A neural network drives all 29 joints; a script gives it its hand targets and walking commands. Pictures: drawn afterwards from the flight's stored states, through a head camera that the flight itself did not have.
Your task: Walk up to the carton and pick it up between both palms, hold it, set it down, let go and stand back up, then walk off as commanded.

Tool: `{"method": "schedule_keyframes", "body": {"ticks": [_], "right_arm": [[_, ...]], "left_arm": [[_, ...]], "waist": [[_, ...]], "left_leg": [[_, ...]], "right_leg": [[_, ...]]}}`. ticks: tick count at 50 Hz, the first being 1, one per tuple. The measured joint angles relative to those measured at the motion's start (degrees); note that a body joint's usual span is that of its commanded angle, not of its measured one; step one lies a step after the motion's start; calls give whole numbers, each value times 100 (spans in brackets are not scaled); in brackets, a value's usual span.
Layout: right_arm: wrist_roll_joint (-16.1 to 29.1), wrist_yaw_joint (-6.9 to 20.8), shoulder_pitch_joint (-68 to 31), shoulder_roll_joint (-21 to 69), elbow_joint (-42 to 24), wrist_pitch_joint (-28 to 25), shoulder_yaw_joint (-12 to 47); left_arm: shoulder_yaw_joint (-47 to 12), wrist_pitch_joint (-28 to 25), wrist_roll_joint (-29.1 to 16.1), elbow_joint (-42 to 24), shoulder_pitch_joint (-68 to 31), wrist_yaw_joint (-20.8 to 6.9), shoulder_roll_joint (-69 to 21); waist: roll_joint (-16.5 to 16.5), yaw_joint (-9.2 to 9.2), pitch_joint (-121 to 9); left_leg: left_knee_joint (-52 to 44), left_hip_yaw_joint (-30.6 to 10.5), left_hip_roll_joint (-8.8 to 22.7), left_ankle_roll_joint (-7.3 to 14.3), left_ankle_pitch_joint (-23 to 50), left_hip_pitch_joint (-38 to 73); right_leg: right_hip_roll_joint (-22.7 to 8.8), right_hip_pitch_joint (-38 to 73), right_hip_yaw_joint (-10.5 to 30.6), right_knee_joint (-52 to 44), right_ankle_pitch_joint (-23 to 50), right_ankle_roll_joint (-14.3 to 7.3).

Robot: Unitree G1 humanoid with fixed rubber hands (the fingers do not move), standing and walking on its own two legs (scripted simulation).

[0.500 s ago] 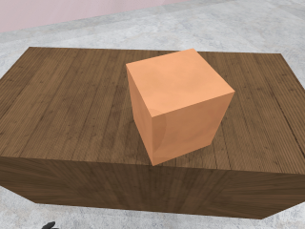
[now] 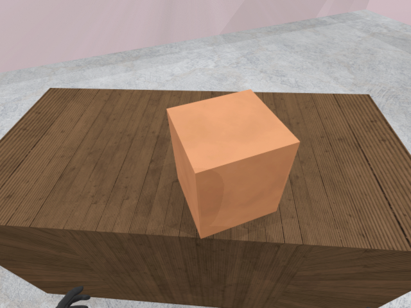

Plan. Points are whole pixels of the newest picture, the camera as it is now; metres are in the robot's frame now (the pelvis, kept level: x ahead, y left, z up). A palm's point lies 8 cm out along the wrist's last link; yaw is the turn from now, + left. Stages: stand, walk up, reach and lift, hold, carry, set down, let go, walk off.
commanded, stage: walk up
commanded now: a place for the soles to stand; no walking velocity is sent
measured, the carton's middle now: (225, 164) +0.45 -0.01 +0.02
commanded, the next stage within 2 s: reach and lift in 0.58 s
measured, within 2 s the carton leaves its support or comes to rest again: neither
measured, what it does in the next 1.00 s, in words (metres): stands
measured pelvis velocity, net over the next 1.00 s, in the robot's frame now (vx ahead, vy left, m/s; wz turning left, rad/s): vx -0.01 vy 0.00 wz -0.05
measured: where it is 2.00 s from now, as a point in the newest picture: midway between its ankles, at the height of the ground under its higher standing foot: outside the picture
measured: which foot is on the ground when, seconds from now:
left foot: down 0.00-1.00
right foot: down 0.00-1.00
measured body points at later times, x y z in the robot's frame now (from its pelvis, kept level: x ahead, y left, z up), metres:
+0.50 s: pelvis +0.01 +0.00 +0.00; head +0.02 +0.00 +0.45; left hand +0.14 +0.31 -0.11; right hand +0.11 -0.32 -0.11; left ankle +0.00 +0.12 -0.75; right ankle +0.00 -0.07 -0.75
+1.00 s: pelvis -0.01 +0.00 -0.01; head -0.01 +0.01 +0.44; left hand +0.18 +0.25 -0.07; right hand +0.13 -0.33 -0.07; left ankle +0.00 +0.12 -0.75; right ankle +0.00 -0.07 -0.75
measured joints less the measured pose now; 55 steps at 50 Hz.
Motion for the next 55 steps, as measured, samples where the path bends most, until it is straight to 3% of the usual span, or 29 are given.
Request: {"method": "schedule_keyframes", "body": {"ticks": [29,34,37,40,47,55], "right_arm": [[10,-39,-102,68,41,1,14],[-254,368,-425,272,14,-704,-571],[-76,464,-466,313,-179,-808,-578],[91,532,-278,251,-517,-808,-540],[288,846,73,22,-1242,-287,-544],[443,1026,409,-115,-1929,101,-478]], "left_arm": [[-50,34,-33,-12,180,59,-51],[115,1742,210,-1751,71,216,-176],[162,2233,404,-2710,89,230,-404],[230,2412,540,-3248,194,296,-700],[231,2678,451,-3760,612,509,-930],[277,2569,388,-4134,781,626,-943]], "waist": [[-61,-1,86],[-155,-155,415],[-213,-173,614],[-217,-154,643],[-210,-152,400],[-192,-59,168]], "left_leg": [[-109,209,52,13,-53,168],[784,70,49,2,-391,-350],[963,71,90,-95,-433,-289],[855,119,100,-29,-459,-72],[522,222,106,-23,-295,126],[283,246,119,-29,-121,128]], "right_leg": [[54,81,207,-83,21,27],[1,-369,52,767,-346,-10],[28,-303,57,925,-420,-25],[48,-106,105,812,-372,-16],[69,8,205,587,-233,-33],[93,-22,227,399,-85,-55]]}}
